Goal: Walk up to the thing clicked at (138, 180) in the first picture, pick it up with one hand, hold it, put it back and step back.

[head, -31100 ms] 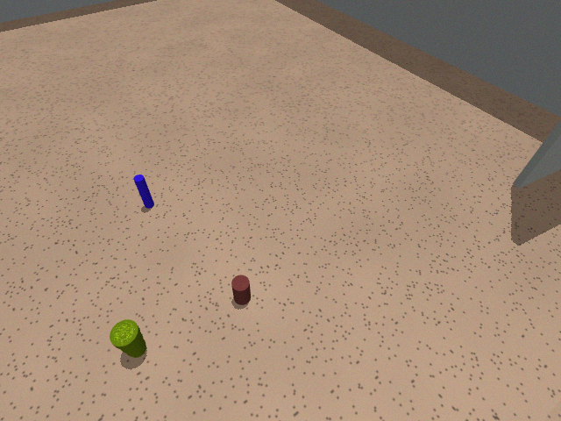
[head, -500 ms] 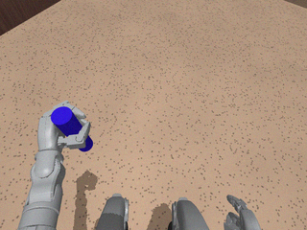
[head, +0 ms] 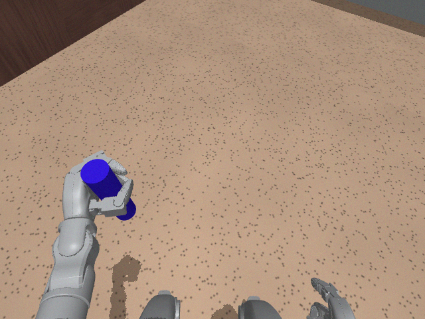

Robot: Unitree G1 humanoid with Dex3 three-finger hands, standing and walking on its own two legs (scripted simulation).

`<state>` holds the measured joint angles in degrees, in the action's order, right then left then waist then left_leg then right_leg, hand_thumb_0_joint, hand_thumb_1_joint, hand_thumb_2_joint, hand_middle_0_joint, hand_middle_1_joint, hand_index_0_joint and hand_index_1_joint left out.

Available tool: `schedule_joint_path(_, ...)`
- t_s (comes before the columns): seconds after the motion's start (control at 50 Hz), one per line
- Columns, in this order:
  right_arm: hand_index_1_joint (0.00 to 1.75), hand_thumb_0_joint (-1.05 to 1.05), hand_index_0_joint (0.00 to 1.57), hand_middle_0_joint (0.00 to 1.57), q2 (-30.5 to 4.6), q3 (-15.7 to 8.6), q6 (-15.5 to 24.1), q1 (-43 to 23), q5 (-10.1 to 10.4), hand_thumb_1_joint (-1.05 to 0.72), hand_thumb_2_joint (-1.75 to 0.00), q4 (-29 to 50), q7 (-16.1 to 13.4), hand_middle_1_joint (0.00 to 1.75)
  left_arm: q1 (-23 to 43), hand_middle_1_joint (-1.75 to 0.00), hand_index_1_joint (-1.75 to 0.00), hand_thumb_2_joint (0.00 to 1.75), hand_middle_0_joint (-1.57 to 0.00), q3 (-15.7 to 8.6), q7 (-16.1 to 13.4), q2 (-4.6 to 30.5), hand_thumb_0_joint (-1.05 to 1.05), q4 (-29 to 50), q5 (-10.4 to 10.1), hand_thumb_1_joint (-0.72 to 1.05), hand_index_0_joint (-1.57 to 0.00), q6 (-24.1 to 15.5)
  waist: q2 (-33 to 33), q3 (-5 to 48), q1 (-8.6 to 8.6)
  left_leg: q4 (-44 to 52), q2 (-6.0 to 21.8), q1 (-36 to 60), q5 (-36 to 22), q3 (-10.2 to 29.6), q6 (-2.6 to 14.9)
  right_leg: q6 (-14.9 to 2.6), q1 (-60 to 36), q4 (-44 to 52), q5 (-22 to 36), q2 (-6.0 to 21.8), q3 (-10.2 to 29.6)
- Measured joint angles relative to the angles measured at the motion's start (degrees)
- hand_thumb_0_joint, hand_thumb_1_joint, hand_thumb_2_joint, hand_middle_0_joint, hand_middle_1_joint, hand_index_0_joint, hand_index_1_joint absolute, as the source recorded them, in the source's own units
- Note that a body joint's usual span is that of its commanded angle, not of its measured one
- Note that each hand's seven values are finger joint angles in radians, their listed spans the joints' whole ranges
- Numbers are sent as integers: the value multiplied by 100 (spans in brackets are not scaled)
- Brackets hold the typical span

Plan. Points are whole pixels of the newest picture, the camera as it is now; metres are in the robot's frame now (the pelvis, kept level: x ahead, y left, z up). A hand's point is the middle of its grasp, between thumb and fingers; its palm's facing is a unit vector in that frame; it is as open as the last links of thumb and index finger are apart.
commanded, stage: lift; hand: left
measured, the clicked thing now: (112, 193) +0.34 +0.19 +0.01
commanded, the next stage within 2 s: hold in 0.28 s
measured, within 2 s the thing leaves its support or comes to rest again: neither
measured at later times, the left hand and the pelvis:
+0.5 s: hand (116, 178) +0.34 +0.17 +0.06, palm faces +0.15 -0.99 -0.01, open 5.8 cm; pelvis +0.01 +0.00 +0.02, yaw +0 degrees
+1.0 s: hand (119, 175) +0.34 +0.16 +0.08, palm faces +0.15 -0.99 -0.01, open 5.8 cm; pelvis +0.02 +0.00 +0.03, yaw +0 degrees
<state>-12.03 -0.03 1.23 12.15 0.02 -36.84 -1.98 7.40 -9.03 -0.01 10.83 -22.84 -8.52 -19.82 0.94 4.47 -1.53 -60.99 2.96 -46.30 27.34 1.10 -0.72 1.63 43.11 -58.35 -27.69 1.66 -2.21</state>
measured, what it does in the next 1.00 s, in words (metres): stands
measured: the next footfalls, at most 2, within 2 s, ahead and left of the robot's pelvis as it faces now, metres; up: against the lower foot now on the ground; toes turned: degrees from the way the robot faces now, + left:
none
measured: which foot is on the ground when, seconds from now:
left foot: down 0.00-1.00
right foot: down 0.00-1.00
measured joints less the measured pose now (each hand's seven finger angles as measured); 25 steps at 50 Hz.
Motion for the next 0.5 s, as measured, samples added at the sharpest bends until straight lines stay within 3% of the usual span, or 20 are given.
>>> schedule_joint_path(0.5, 30, 1, 20, 20, -21, -52, -82, 27, -23, -90, -89, -93, 43, 30, -53, -116, -119, 123, -94, 31, 34, -85, -2, -125, -3, 1, -104, -74, -20, -173, 14, 728, -8, 881, -196, -69, -9, 0, -850, 712, 205, -1, 33)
